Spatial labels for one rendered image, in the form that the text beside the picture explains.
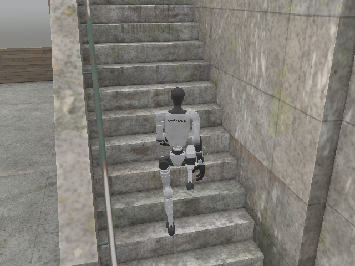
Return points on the stairs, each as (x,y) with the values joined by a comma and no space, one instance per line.
(144,49)

